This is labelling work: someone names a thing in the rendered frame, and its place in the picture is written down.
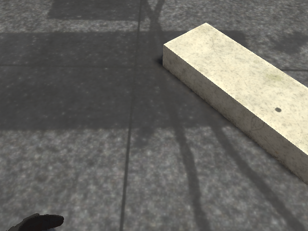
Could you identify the left robot hand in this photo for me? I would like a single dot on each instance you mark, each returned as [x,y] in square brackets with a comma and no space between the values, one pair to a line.
[38,222]

